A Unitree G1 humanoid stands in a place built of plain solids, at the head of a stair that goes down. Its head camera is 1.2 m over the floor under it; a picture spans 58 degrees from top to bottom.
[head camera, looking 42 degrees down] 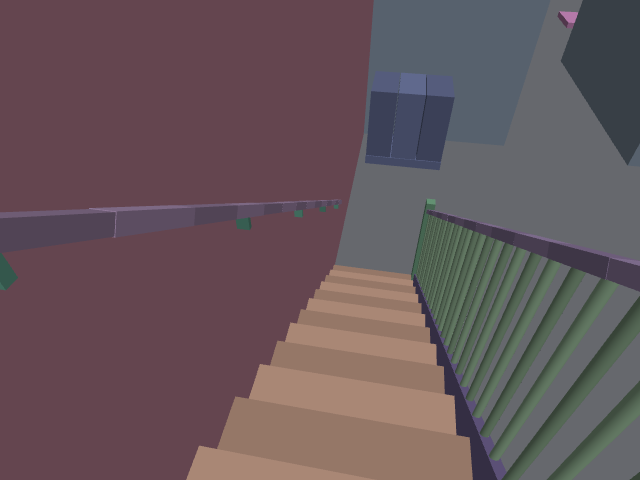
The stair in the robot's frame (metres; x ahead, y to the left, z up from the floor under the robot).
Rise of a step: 0.20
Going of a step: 0.28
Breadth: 0.90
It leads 10 degrees to the right of straight ahead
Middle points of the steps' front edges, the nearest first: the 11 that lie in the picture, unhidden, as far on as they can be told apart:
0.78 -0.11 -0.40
1.05 -0.16 -0.60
1.32 -0.21 -0.80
1.59 -0.26 -1.00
1.86 -0.31 -1.21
2.14 -0.36 -1.41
2.41 -0.40 -1.61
2.68 -0.45 -1.81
2.95 -0.50 -2.01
3.22 -0.55 -2.21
3.50 -0.60 -2.41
